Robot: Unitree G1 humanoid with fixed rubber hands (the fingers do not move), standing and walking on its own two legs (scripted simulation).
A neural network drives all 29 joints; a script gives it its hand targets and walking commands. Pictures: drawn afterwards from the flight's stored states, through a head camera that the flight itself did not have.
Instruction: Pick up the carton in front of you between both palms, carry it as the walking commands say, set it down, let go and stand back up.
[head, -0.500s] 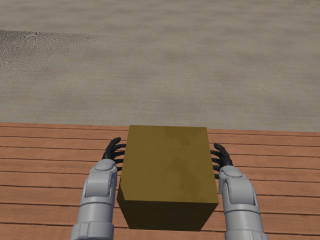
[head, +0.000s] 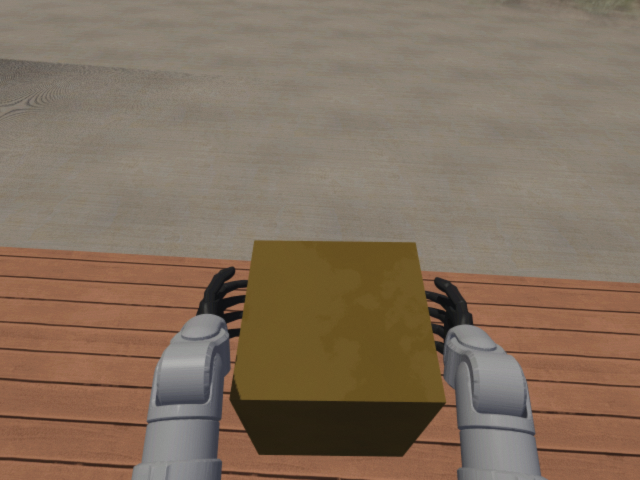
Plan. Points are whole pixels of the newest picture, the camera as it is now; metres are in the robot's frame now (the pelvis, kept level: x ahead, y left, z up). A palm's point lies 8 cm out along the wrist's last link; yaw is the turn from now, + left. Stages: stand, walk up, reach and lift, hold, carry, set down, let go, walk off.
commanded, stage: carry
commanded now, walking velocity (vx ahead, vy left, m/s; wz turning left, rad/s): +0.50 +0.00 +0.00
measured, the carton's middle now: (332, 354) +0.29 +0.00 +0.00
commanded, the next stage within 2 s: none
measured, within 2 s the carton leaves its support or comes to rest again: neither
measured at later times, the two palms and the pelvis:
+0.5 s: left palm (221, 203) +0.51 +0.18 +0.09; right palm (403, 208) +0.51 -0.11 +0.09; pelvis +0.24 +0.03 -0.01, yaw +0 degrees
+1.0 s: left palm (263, 121) +0.84 +0.16 +0.07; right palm (392, 130) +0.84 -0.14 +0.06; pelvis +0.57 +0.01 -0.02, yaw +2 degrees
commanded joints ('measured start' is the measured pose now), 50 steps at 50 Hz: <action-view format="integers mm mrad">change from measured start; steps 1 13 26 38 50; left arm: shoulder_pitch -575 -400 -511 -441 -371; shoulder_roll -858 -916 -833 -955 -920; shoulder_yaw -725 -727 -732 -755 -728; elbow -135 -337 -376 -420 -315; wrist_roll -385 -444 -512 -461 -471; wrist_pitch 78 271 356 282 291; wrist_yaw -219 -194 -211 -188 -230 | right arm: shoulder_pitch -577 -522 -476 -516 -483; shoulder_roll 849 866 820 933 867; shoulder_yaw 704 758 680 757 764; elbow -163 -445 -383 -516 -458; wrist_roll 367 491 439 506 464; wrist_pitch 45 273 321 268 290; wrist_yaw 216 221 187 215 221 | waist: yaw -12 40 -26 -12 31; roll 284 -93 215 164 -235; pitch -61 -153 -271 -211 -277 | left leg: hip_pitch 264 -618 419 402 -442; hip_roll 329 101 315 272 39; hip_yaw -473 46 -225 57 30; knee -326 474 -207 -279 785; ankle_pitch -268 -285 -171 401 -203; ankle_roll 156 27 113 130 -6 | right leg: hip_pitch -409 523 -188 -393 560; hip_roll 25 -420 -44 -56 -417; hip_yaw -140 380 -274 -168 461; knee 157 -338 366 176 -331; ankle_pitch -155 146 125 177 123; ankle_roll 4 -259 26 -7 -254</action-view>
